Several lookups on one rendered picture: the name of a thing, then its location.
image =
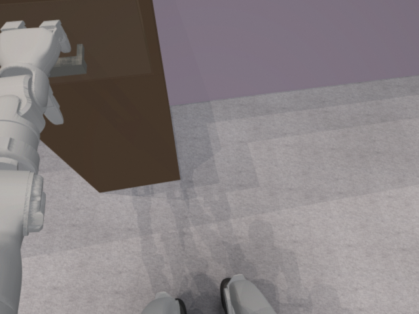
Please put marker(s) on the robot left upper arm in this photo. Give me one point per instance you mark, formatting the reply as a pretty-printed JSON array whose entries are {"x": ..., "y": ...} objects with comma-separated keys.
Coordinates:
[{"x": 22, "y": 210}]

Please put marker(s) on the left robot forearm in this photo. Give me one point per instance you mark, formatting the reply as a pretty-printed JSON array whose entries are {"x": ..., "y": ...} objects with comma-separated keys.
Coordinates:
[{"x": 23, "y": 101}]

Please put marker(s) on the robot left thigh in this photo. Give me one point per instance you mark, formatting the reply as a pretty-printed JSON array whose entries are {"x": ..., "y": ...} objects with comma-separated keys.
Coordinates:
[{"x": 163, "y": 305}]

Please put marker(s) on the left robot hand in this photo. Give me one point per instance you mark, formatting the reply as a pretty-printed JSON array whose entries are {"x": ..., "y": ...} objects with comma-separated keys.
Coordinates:
[{"x": 40, "y": 47}]

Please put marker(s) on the drawer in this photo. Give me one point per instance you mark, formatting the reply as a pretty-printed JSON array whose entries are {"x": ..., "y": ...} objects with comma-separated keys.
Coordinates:
[{"x": 111, "y": 31}]

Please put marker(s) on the robot thigh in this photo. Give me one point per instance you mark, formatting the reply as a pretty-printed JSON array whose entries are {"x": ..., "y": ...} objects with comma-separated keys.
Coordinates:
[
  {"x": 163, "y": 305},
  {"x": 243, "y": 297}
]

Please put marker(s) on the handle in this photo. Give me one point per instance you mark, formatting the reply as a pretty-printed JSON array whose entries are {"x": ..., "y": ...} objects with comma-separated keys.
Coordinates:
[{"x": 74, "y": 65}]

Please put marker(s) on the cabinet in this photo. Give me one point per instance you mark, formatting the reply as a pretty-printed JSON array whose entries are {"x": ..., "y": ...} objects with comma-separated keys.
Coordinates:
[{"x": 117, "y": 131}]

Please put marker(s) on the robot right thigh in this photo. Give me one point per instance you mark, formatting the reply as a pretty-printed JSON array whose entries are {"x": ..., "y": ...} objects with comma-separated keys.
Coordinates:
[{"x": 243, "y": 297}]

